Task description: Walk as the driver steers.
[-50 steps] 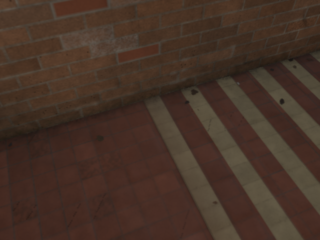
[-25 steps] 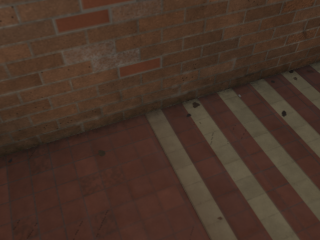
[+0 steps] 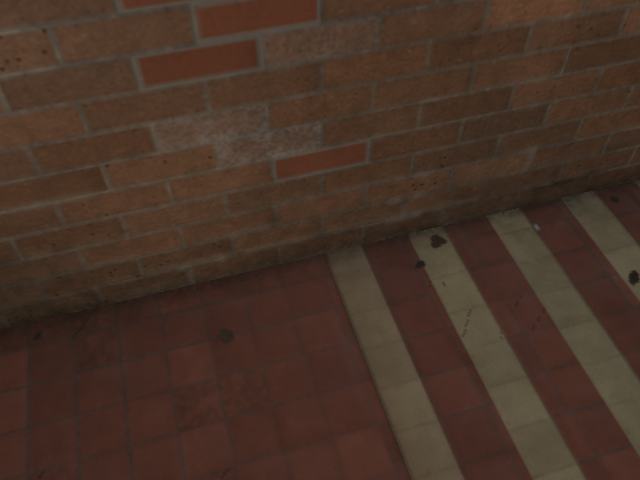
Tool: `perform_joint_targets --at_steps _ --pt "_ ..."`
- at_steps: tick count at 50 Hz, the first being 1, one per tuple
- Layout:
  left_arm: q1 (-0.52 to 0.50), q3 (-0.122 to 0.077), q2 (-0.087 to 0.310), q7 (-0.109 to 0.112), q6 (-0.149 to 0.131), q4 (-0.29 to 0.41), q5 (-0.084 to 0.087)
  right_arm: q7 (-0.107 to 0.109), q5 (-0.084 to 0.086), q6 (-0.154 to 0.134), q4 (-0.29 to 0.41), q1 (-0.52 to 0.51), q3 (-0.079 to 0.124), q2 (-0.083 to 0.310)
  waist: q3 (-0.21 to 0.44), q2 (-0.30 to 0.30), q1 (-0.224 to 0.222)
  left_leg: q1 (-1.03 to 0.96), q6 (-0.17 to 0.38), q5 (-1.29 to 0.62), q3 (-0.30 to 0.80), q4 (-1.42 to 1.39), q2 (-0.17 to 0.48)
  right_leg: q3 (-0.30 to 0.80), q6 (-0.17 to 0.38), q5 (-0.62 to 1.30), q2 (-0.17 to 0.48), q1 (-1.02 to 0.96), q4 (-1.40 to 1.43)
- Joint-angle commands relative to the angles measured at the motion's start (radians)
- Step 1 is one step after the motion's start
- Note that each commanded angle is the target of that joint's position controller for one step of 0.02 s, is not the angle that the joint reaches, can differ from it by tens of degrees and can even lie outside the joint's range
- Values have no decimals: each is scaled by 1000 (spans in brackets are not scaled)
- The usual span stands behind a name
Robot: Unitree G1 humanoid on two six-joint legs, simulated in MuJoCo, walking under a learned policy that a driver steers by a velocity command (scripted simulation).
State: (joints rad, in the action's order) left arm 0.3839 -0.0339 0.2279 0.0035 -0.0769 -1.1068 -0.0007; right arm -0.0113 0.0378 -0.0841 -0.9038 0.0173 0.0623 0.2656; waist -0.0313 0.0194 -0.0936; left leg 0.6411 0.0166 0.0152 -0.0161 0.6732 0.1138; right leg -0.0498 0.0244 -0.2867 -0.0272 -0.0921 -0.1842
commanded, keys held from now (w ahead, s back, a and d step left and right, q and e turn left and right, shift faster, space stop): w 0.12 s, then e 0.88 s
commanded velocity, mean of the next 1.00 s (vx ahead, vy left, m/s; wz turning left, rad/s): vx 0.17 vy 0.00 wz -0.39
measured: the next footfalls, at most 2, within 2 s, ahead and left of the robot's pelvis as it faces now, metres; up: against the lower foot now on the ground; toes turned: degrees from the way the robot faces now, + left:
left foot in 0.14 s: +0.28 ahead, +0.15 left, +0.00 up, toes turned +4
right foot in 0.68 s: +0.31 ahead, -0.08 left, +0.00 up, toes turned -17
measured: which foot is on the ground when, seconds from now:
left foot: up 0.00-0.12, down 0.14-0.68, up 0.70-1.00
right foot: down 0.00-0.14, up 0.16-0.66, down 0.68-1.00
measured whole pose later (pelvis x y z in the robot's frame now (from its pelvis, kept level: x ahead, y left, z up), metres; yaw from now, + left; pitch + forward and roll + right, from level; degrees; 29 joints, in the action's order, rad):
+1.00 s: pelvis +0.28 +0.04 +0.00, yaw -25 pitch +3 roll +2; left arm 0.12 -0.09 0.32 0.03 0.02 -0.78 0.01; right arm 0.04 0.00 0.00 -0.87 0.05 0.06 0.32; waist -0.06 0.01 -0.02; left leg 0.44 -0.08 0.35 0.08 0.72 -0.01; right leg 0.13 0.04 -0.16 -0.06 0.34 -0.45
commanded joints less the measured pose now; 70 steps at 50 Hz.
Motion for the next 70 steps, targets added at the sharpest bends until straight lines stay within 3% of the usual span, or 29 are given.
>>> perform_joint_targets --at_steps 1,4,6,7,8,9,10,12,14,19,28,32,33,34,35,36,38,39,46,50,53,54,55,56,57,58,60,66,70 --pt "26 -35 177 3 -1 29 12 -17 4 -14 88 -140 -4 48 -115 -94 15 -6 27 -49 -16 -78 -21 103 152 297 270 88 70" --pt "16 -40 179 2 3 32 22 -30 -9 -15 87 -89 12 100 -66 -105 74 -131 59 16 -24 -121 -56 71 125 514 294 18 -35" --pt "-13 -39 186 5 16 44 14 -23 -12 -7 5 187 52 163 93 -113 221 -469 93 74 -74 -98 -125 17 81 763 234 73 -350" --pt "10 -22 151 5 19 64 -4 -10 -22 -6 -21 344 70 229 212 -2 267 -745 146 30 113 -83 36 4 42 544 175 284 -662" --pt "165 20 -14 -2 2 67 6 -16 -46 -5 -41 379 77 307 391 310 163 -1016 322 140 624 -264 299 31 -26 -216 -42 607 -1045" --pt "83 -1 86 -3 -22 62 34 -17 -39 -11 -25 346 48 215 370 203 188 -963 290 111 707 -374 294 185 -25 -317 -19 679 -1167" --pt "-17 -19 145 0 -31 90 57 -10 -37 -20 -10 257 35 175 224 158 176 -829 244 -47 516 -355 279 165 -18 -272 25 733 -1199" --pt "-83 -34 149 23 -12 91 30 -14 -50 -31 10 123 13 109 130 22 120 -577 206 -315 254 -368 223 134 -19 -153 109 641 -1107" --pt "-48 -39 110 26 30 90 28 -13 -70 -37 -4 85 5 87 117 57 64 -447 185 -365 124 -408 181 138 -13 -115 141 518 -1030" --pt "-124 -51 101 33 81 167 6 21 -72 -17 -6 65 15 146 70 62 41 -391 214 -329 -32 -473 169 104 -36 31 144 574 -838" --pt "-330 -59 131 -18 87 301 9 68 -48 76 3 106 26 189 58 58 112 -587 187 -220 -111 -403 211 9 -41 40 114 608 -543" --pt "-295 -71 152 -46 76 323 18 85 -26 115 30 90 36 201 78 77 79 -636 119 -318 -130 -224 217 -35 9 39 68 514 -350" --pt "-223 -87 186 -43 67 306 11 87 -24 120 20 126 36 190 115 36 48 -596 69 -331 -169 -86 164 -22 44 191 38 381 -228" --pt "-154 -121 293 -23 63 296 4 81 -48 113 38 150 32 175 163 -127 40 -407 -7 -106 -213 158 77 176 111 609 155 182 -205" --pt "-145 -138 396 -7 63 307 -23 72 -88 99 107 116 7 98 207 -343 80 -40 -100 641 -192 438 -123 579 347 985 407 -9 -228" --pt "-115 -118 322 -6 48 323 -31 55 -75 85 97 67 13 123 314 -167 29 -19 -92 724 44 578 -129 576 390 966 426 -25 -221" --pt "-227 -113 282 4 30 346 0 48 -25 71 90 45 18 132 204 -95 74 54 -72 546 77 543 -83 375 275 769 303 44 -214" --pt "-268 -106 254 12 37 360 15 58 -40 70 83 36 26 157 169 -75 86 51 -77 481 79 488 -69 353 240 684 281 99 -199" --pt "-285 -102 275 33 76 382 8 54 -38 76 83 51 15 119 165 -143 97 -177 -107 347 66 135 -127 357 212 463 208 265 -166" --pt "-297 -99 276 32 90 394 6 43 -29 64 85 60 19 148 140 -195 86 -262 -95 319 72 -30 -150 437 183 275 187 302 -162" --pt "-323 -87 251 35 105 416 8 32 -25 45 62 148 26 166 144 -211 134 -411 -62 183 67 -290 -134 464 121 239 129 319 -234" --pt "-302 -75 214 37 110 425 5 34 -38 43 56 186 37 211 157 -153 131 -516 -23 133 135 -345 -22 425 74 133 84 397 -317" --pt "-266 -58 143 34 108 439 -1 43 -68 53 73 158 48 289 149 108 81 -601 88 -48 369 -381 202 261 20 -162 -61 576 -549" --pt "-254 -74 206 28 99 451 -6 39 -110 53 87 133 46 281 127 231 80 -543 250 -197 552 -403 339 199 -25 -384 -91 691 -795" --pt "-221 -96 280 21 93 426 2 42 -104 51 116 85 32 232 129 156 62 -531 269 -211 473 -389 329 226 -37 -330 -41 695 -946" --pt "-202 -105 295 18 97 402 11 47 -85 52 126 52 23 190 107 118 53 -527 217 -186 344 -366 254 208 -49 -261 -29 701 -997" --pt "-212 -94 241 29 118 396 4 53 -48 55 131 41 20 180 63 116 69 -539 165 -151 208 -355 172 168 -89 -169 -4 735 -1011" --pt "-320 -55 162 1 111 481 19 75 -52 92 117 109 43 247 85 181 145 -580 184 -169 63 -365 171 45 -123 -120 50 603 -674" --pt "-264 -71 197 -21 120 478 21 59 -28 98 111 106 58 267 85 203 130 -547 149 -103 26 -326 197 -16 -78 -58 45 465 -480"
